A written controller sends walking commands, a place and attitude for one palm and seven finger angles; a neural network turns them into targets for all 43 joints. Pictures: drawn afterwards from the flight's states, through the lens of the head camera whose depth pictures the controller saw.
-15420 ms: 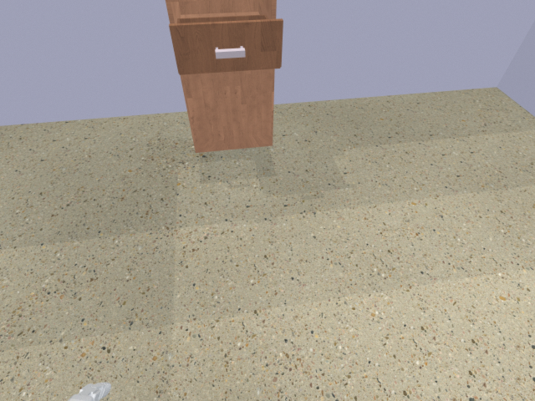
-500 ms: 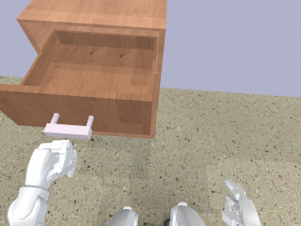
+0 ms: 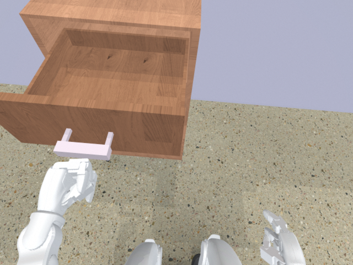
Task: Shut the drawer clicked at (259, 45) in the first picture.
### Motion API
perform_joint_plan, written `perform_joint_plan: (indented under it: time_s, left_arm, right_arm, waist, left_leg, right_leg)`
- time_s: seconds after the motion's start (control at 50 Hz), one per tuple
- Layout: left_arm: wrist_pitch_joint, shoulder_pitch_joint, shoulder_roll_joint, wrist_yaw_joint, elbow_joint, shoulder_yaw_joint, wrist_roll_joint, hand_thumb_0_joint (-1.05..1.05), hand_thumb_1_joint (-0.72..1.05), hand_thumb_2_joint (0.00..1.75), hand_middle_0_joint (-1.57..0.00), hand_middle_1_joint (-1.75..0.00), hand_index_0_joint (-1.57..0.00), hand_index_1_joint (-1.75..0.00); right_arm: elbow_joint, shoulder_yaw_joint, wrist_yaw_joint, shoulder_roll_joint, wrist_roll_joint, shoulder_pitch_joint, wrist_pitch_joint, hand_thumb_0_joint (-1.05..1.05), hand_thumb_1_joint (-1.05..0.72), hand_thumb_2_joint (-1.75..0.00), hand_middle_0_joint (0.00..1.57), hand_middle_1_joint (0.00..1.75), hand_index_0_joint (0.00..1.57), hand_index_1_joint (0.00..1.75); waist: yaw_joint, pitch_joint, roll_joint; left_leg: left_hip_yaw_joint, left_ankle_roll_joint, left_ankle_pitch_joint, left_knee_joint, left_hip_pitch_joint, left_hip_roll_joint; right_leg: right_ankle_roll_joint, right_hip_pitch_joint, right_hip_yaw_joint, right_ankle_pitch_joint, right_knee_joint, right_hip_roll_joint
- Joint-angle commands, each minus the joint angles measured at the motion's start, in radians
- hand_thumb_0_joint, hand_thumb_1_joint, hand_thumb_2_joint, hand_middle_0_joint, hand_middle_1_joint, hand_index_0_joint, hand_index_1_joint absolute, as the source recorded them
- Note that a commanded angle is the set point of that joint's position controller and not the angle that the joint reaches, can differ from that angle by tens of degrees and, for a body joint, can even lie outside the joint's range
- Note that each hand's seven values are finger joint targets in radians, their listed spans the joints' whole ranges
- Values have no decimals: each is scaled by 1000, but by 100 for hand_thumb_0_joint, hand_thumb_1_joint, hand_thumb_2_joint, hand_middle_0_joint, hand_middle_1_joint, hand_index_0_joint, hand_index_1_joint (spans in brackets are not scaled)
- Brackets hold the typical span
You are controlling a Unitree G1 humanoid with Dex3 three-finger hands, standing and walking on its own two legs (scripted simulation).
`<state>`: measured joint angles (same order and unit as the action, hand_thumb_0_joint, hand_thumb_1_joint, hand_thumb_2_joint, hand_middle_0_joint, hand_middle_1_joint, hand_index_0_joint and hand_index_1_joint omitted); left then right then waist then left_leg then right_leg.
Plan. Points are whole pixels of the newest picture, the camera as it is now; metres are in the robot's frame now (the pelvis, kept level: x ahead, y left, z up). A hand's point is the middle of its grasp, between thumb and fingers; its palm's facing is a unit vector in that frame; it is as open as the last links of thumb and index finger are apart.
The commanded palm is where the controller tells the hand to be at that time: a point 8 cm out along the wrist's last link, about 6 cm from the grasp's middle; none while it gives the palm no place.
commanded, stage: push the drawer shut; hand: left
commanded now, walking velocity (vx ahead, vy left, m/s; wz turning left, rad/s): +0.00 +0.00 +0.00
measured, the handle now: (86, 142) +0.36 +0.22 +0.04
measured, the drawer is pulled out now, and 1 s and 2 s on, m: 0.28 0.19 0.08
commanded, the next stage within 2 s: none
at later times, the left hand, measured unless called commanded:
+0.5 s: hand (93, 168) +0.31 +0.20 +0.03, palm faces -0.03 -1.00 -0.06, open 3.4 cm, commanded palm +0.30 +0.25 +0.04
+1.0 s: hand (100, 141) +0.37 +0.20 +0.03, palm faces -0.04 -1.00 -0.05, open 3.3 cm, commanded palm +0.36 +0.24 +0.04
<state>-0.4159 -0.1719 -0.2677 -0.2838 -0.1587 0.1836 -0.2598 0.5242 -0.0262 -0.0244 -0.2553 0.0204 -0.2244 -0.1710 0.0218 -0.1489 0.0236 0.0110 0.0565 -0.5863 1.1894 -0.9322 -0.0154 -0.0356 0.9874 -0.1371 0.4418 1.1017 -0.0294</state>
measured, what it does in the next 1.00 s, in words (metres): stands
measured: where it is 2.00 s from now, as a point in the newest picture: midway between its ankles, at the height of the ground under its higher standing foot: outside the picture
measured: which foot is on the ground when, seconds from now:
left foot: down 0.00-1.00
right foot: down 0.00-1.00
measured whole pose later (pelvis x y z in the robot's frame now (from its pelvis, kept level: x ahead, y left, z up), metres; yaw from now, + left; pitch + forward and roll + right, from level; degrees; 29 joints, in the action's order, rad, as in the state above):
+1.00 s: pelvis +0.00 +0.00 +0.00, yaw +0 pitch +21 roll -3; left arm -0.42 0.31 -0.34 -0.30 -0.61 0.26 -0.22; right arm 0.60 -0.04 -0.04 -0.27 0.02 -0.27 -0.11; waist 0.06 -0.13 0.02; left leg 0.01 0.05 -0.56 1.16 -0.96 -0.01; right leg -0.04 1.02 -0.13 0.42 1.08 -0.02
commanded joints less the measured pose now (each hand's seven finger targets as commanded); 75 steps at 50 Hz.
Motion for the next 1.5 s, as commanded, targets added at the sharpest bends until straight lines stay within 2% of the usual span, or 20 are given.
perform_joint_plan:
  time_s: [0.0,0.12,0.26,0.3,0.36,0.42,0.54,0.66,0.7,0.8,0.88,0.98,1.02,1.08,1.14,1.26,1.3,1.36,1.38,1.48]
  left_arm:
    - [-69,32,-137,0,232,80,-27,0,90,90,-140,-160,-140,-160]
    - [-53,150,-120,8,141,66,-15,0,90,90,-140,-160,-140,-160]
    - [-78,277,-180,-11,188,92,-19,0,90,90,-140,-160,-140,-160]
    - [-74,308,-149,-12,172,60,-18,0,90,90,-140,-160,-140,-160]
    - [-69,371,-183,-4,103,95,-19,0,90,90,-140,-160,-140,-160]
    - [-68,462,-159,-5,78,61,-11,0,90,90,-140,-160,-140,-160]
    - [-55,515,-212,-9,15,105,-8,0,90,90,-140,-160,-140,-160]
    - [-52,608,-251,-13,-98,140,-14,0,90,90,-140,-160,-140,-160]
    - [-58,649,-245,-13,-123,137,-12,0,90,90,-140,-160,-140,-160]
    - [-68,698,-258,-12,-164,144,-2,0,90,90,-140,-160,-140,-160]
    - [-74,799,-256,-9,-194,122,15,0,90,90,-140,-160,-140,-160]
    - [-80,846,-290,-3,-263,152,27,0,90,90,-140,-160,-140,-160]
    - [-81,873,-287,-2,-306,154,24,0,90,90,-140,-160,-140,-160]
    - [-93,922,-319,-11,-332,176,31,0,90,90,-140,-160,-140,-160]
    - [-96,963,-295,-13,-357,153,32,0,90,90,-140,-160,-140,-160]
    - [-105,1065,-326,-6,-422,165,47,0,90,90,-140,-160,-140,-160]
    - [-111,1106,-280,-3,-417,126,51,0,90,90,-140,-160,-140,-160]
    - [-114,1121,-330,6,-496,163,61,0,90,90,-140,-160,-140,-160]
    - [-121,1165,-326,5,-484,153,69,0,90,90,-140,-160,-140,-160]
    - [-132,1169,-369,4,-547,194,78,0,90,90,-140,-160,-140,-160]
  right_arm:
    - [-139,63,-4,-141,6,-2,-48,0,-90,-90,20,30,20,30]
    - [-130,61,-6,-148,6,6,-33,0,-90,-90,20,30,20,30]
    - [-113,61,-15,-152,2,-10,-43,0,-90,-90,20,30,20,30]
    - [-103,59,-14,-149,3,-10,-43,0,-90,-90,20,30,20,30]
    - [-81,59,-21,-158,3,-16,-42,0,-90,-90,20,30,20,30]
    - [-77,54,-23,-156,4,-7,-41,0,-90,-90,20,30,20,30]
    - [-66,53,-27,-158,4,-22,-29,0,-90,-90,20,30,20,30]
    - [-54,47,-29,-163,6,-35,-12,0,-90,-90,20,30,20,30]
    - [-53,46,-28,-160,7,-35,-8,0,-90,-90,20,30,20,30]
    - [-44,51,-24,-164,5,-61,2,0,-90,-90,20,30,20,30]
    - [-29,50,-21,-168,1,-79,12,0,-90,-90,20,30,20,30]
    - [-16,54,-19,-174,-2,-103,29,0,-90,-90,20,30,20,30]
    - [-11,51,-16,-173,-2,-106,38,0,-90,-90,20,30,20,30]
    - [-4,51,-18,-175,-3,-118,49,0,-90,-90,20,30,20,30]
    - [-2,51,-14,-173,-3,-122,58,0,-90,-90,20,30,20,30]
    - [10,52,-10,-184,-8,-152,78,0,-90,-90,20,30,20,30]
    - [16,55,-4,-179,-11,-160,82,0,-90,-90,20,30,20,30]
    - [27,55,-4,-189,-13,-177,96,0,-90,-90,20,30,20,30]
    - [29,53,-3,-186,-14,-178,99,0,-90,-90,20,30,20,30]
    - [32,52,3,-187,-19,-195,119,0,-90,-90,20,30,20,30]
  waist:
    - [-2,-311,54]
    - [29,-231,16]
    - [19,-364,87]
    - [32,-354,83]
    - [45,-326,14]
    - [49,-316,51]
    - [35,-371,59]
    - [53,-327,-3]
    - [51,-323,28]
    - [49,-363,59]
    - [67,-367,80]
    - [65,-387,76]
    - [74,-371,40]
    - [73,-398,62]
    - [83,-402,79]
    - [90,-414,100]
    - [101,-444,120]
    - [112,-412,48]
    - [111,-424,85]
    - [105,-448,83]
  left_leg:
    - [-86,-73,446,-213,149,18]
    - [-79,-58,310,-201,67,12]
    - [-85,-66,443,-190,149,17]
    - [-88,-69,450,-191,160,19]
    - [-85,-53,372,-181,97,19]
    - [-87,-52,314,-194,99,14]
    - [-76,-49,359,-197,113,12]
    - [-72,-37,294,-199,54,16]
    - [-64,-37,274,-202,54,13]
    - [-70,-46,332,-213,105,17]
    - [-85,-52,358,-216,138,22]
    - [-80,-53,375,-212,139,22]
    - [-77,-48,356,-212,112,20]
    - [-73,-47,375,-205,117,20]
    - [-76,-52,389,-208,138,24]
    - [-93,-62,429,-205,171,29]
    - [-98,-69,465,-203,222,30]
    - [-100,-59,443,-197,170,32]
    - [-101,-63,459,-199,186,32]
    - [-88,-56,466,-188,174,28]
  right_leg:
    - [1,-294,77,-214,-109,27]
    - [3,-243,84,-132,-118,26]
    - [-2,-288,92,-227,-98,24]
    - [3,-272,89,-228,-102,23]
    - [5,-271,95,-187,-108,25]
    - [6,-247,98,-133,-117,21]
    - [4,-303,111,-186,-124,17]
    - [7,-309,121,-139,-142,21]
    - [8,-303,129,-121,-150,18]
    - [5,-297,119,-172,-139,21]
    - [3,-258,107,-178,-128,26]
    - [3,-267,110,-196,-128,26]
    - [5,-279,113,-195,-135,26]
    - [4,-285,118,-215,-127,28]
    - [6,-265,114,-217,-127,27]
    - [2,-222,103,-217,-112,34]
    - [4,-204,100,-227,-118,35]
    - [5,-212,98,-229,-115,39]
    - [5,-203,100,-232,-112,37]
    - [4,-232,109,-256,-113,42]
